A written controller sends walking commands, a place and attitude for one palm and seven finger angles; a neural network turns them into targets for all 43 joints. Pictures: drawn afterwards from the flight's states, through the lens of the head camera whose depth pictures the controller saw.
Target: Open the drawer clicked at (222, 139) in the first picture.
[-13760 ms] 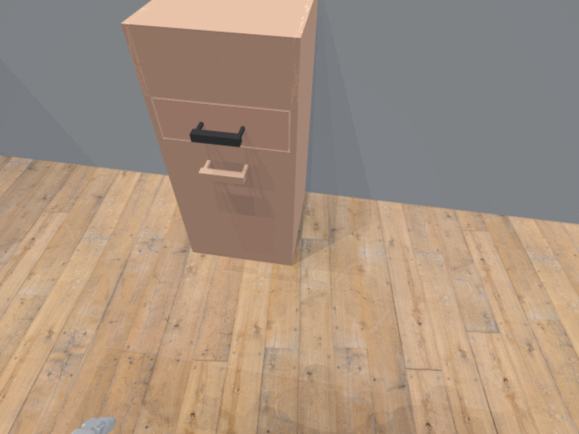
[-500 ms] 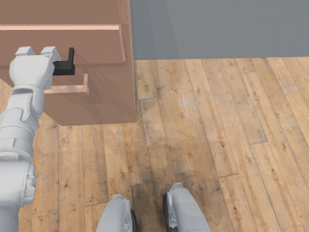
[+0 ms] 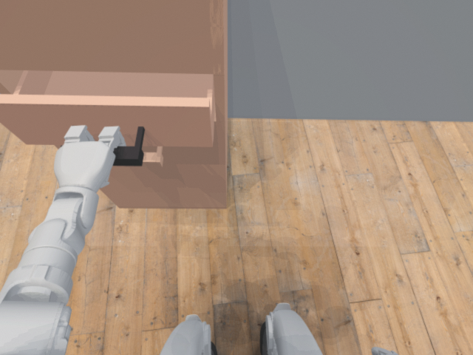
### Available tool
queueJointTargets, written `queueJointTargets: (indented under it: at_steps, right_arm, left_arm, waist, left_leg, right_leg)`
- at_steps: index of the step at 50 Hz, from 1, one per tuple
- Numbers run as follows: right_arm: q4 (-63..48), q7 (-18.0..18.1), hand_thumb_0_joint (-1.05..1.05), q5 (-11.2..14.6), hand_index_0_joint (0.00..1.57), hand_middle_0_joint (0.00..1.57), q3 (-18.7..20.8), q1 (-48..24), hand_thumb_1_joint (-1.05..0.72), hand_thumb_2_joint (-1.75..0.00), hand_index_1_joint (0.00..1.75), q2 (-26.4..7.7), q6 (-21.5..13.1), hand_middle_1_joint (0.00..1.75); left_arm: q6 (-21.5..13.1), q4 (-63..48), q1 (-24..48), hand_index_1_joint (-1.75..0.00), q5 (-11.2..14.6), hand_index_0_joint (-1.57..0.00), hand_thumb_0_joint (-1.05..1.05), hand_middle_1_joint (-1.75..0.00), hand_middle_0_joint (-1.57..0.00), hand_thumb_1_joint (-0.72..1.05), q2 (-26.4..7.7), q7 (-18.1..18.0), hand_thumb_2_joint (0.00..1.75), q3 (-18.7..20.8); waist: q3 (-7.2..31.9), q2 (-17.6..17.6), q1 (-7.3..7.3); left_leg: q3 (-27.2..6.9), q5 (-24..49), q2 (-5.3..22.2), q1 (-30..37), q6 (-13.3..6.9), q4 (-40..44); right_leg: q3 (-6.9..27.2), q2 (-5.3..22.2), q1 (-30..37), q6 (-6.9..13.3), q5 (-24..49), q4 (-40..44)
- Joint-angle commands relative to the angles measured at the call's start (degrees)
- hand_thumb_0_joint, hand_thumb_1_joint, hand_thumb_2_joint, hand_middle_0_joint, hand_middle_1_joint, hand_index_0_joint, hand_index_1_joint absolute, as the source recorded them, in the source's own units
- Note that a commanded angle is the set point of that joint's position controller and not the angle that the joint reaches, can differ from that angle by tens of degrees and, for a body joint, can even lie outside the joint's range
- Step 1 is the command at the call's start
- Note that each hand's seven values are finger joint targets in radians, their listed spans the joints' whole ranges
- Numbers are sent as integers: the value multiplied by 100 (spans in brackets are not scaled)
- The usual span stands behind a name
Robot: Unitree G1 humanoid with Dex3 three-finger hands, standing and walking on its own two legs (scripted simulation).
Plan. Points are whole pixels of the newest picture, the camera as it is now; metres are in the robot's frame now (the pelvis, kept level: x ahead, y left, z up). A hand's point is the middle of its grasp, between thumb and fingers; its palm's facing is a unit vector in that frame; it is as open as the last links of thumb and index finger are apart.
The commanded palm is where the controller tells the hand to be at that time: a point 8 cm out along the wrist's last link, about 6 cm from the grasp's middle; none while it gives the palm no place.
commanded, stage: pull the drawer open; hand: left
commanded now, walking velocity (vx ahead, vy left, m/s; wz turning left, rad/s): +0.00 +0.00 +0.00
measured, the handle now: (104, 144) +0.48 +0.25 -0.02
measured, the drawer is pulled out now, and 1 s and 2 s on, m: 0.07 0.19 0.30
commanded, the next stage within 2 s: open the thumb to release the handle in 1.98 s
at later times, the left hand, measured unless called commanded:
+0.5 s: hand (93, 208) +0.36 +0.25 -0.04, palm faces -0.05 -0.05 -1.00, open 5.9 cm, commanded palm +0.32 +0.26 +0.01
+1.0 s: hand (87, 240) +0.30 +0.25 -0.04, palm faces -0.04 -0.04 -1.00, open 5.8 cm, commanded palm +0.27 +0.26 +0.01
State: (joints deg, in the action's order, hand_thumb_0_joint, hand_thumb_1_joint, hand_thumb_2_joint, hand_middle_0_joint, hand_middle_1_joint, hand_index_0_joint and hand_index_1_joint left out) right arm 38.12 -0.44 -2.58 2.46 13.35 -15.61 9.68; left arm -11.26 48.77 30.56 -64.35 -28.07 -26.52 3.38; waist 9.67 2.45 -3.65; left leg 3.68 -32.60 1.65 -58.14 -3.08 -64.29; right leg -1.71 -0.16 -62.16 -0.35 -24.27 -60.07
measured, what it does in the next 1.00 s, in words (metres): stands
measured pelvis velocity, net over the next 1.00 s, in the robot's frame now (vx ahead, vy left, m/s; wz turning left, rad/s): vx -0.01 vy -0.01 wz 0.01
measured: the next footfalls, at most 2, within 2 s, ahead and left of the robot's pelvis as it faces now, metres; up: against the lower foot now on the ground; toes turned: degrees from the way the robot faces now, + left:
none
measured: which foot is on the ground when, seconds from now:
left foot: down 0.00-1.00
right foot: down 0.00-1.00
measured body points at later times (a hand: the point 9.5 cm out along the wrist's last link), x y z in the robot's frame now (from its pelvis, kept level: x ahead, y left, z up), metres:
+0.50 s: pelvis +0.00 +0.00 +0.01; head +0.11 -0.01 +0.44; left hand +0.36 +0.25 +0.02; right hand +0.09 -0.27 -0.13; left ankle -0.03 +0.08 -0.65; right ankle +0.03 -0.13 -0.65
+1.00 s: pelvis -0.01 -0.01 +0.01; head +0.09 -0.01 +0.44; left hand +0.30 +0.25 +0.02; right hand +0.13 -0.27 -0.12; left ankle -0.03 +0.08 -0.65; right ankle +0.03 -0.13 -0.65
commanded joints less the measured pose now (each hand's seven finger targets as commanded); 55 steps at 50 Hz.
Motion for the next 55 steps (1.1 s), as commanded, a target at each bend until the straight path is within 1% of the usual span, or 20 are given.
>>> queueJointTargets:
  at_steps: [1,2,4,7,9,12,19,20,22,25,26,28,31,33,35,45,47,49,52,55]
  right_arm:
    - [-268,78,0,-46,20,20,356,747,-90,-90,30,-902,-18,30]
    - [-291,84,0,-49,20,20,351,719,-90,-90,30,-904,-16,30]
    - [-301,74,0,-29,20,20,360,663,-90,-90,30,-867,-10,30]
    - [-295,90,0,-38,20,20,364,604,-90,-90,30,-888,-12,30]
    - [-324,101,0,-29,20,20,355,555,-90,-90,30,-856,-19,30]
    - [-343,111,0,-37,20,20,346,483,-90,-90,30,-869,-28,30]
    - [-464,111,0,-9,20,20,354,309,-90,-90,30,-808,-74,30]
    - [-477,115,0,-7,20,20,357,285,-90,-90,30,-798,-101,30]
    - [-482,124,0,-27,20,20,346,201,-90,-90,30,-836,-114,30]
    - [-522,118,0,-11,20,20,355,156,-90,-90,30,-789,-141,30]
    - [-506,128,0,-12,20,20,357,143,-90,-90,30,-800,-151,30]
    - [-525,134,0,-15,20,20,348,106,-90,-90,30,-803,-155,30]
    - [-541,139,0,-15,20,20,363,65,-90,-90,30,-784,-195,30]
    - [-569,151,0,-16,20,20,355,17,-90,-90,30,-780,-191,30]
    - [-598,157,0,-4,20,20,358,-4,-90,-90,30,-761,-214,30]
    - [-718,259,0,13,20,20,265,-212,-90,-90,30,-726,-331,30]
    - [-740,258,0,5,20,20,245,-258,-90,-90,30,-748,-332,30]
    - [-765,255,0,7,20,20,252,-268,-90,-90,30,-709,-340,30]
    - [-855,217,0,-5,20,20,271,-331,-90,-90,30,-692,-356,30]
    - [-907,191,0,10,20,20,276,-361,-90,-90,30,-668,-376,30]
  left_arm:
    - [130,-793,650,-135,129,-40,0,-135,-40,90,-1340,-242,90,578]
    - [117,-939,643,-135,134,-40,0,-135,-40,90,-1349,-254,90,615]
    - [158,-898,540,-135,110,-40,0,-135,-40,90,-1026,-276,90,365]
    - [171,-989,552,-135,117,-40,0,-135,-40,90,-1170,-310,90,518]
    - [176,-1019,487,-135,79,-40,0,-135,-40,90,-1051,-314,90,387]
    - [177,-1113,274,-135,116,-40,0,-135,-40,90,-1149,-323,90,528]
    - [145,-1503,-596,-135,180,-40,0,-135,-40,90,-968,-356,90,572]
    - [138,-1594,-526,-135,186,-40,0,-135,-40,90,-871,-366,90,476]
    - [115,-1796,-688,-135,201,-40,0,-135,-40,90,-1130,-410,90,740]
    - [146,-1893,-912,-135,181,-40,0,-135,-40,90,-894,-473,90,583]
    - [160,-1915,-971,-135,167,-40,0,-135,-40,90,-980,-503,90,683]
    - [187,-2024,-967,-135,143,-40,0,-135,-40,90,-915,-525,90,614]
    - [269,-2108,-1021,-135,139,-40,0,-135,-40,90,-778,-583,90,513]
    - [319,-2268,-1144,-135,92,-40,0,-135,-40,90,-849,-603,90,563]
    - [377,-2348,-1187,-135,138,-40,0,-135,-40,90,-665,-602,90,417]
    - [379,-2489,-1748,-135,215,-40,0,-135,-40,90,-758,-448,90,525]
    - [358,-2576,-1964,-135,241,-40,0,-135,-40,90,-904,-439,90,708]
    - [348,-2698,-2085,-135,182,-40,0,-135,-40,90,-837,-454,90,639]
    - [341,-3020,-2692,-135,227,-40,0,-135,-40,90,-710,-502,90,688]
    - [357,-3259,-2988,-135,251,-40,0,-135,-40,90,-612,-536,90,635]
  waist:
    - [2647,33,212]
    - [2742,52,243]
    - [2509,128,183]
    - [2560,21,204]
    - [2451,70,198]
    - [2501,79,292]
    - [2365,-72,394]
    - [2292,-46,327]
    - [2372,18,448]
    - [2181,30,399]
    - [2215,-131,416]
    - [2193,52,417]
    - [2123,-16,373]
    - [2313,141,449]
    - [2185,-4,389]
    - [1801,-156,469]
    - [1887,-102,570]
    - [1838,22,560]
    - [2094,39,632]
    - [1942,-99,599]
  left_leg:
    - [-422,3675,-118,1704,158,693]
    - [-465,3775,-114,1732,166,709]
    - [-464,3688,-102,1785,189,749]
    - [-461,3490,-120,1763,172,760]
    - [-410,3256,-148,1689,171,801]
    - [-405,3264,-174,1676,162,814]
    - [-381,3172,-168,1687,164,886]
    - [-360,3078,-168,1664,155,886]
    - [-374,3072,-178,1648,163,892]
    - [-337,2926,-186,1643,167,906]
    - [-347,2915,-185,1615,161,894]
    - [-408,2980,-173,1695,187,903]
    - [-378,2785,-178,1701,188,912]
    - [-446,2992,-168,1882,221,913]
    - [-427,2844,-168,1865,215,946]
    - [-328,2175,-252,1556,148,1000]
    - [-325,2205,-267,1514,147,991]
    - [-323,2312,-266,1595,168,971]
    - [-338,2742,-248,1739,182,914]
    - [-347,2671,-235,1708,196,917]
  right_leg:
    - [-38,-210,2013,267,2509,343]
    - [-38,-202,2054,276,2547,310]
    - [-74,-202,1882,275,2382,368]
    - [-65,-204,1922,285,2291,366]
    - [-62,-200,1939,287,2211,406]
    - [-33,-201,2041,309,2238,394]
    - [-30,-212,2161,306,2205,443]
    - [-26,-214,2137,302,2194,475]
    - [-10,-205,2202,323,2158,418]
    - [-15,-207,2127,316,2088,472]
    - [-12,-209,2164,312,2100,444]
    - [-45,-201,2018,322,1991,400]
    - [-55,-204,1987,312,1880,456]
    - [-63,-198,1951,326,1849,391]
    - [-81,-208,1971,316,1796,461]
    - [-7,-193,2097,319,1491,581]
    - [7,-191,2171,341,1497,521]
    - [-1,-198,2084,348,1569,505]
    - [-6,-206,2209,353,1878,426]
    - [-18,-213,2177,338,1847,447]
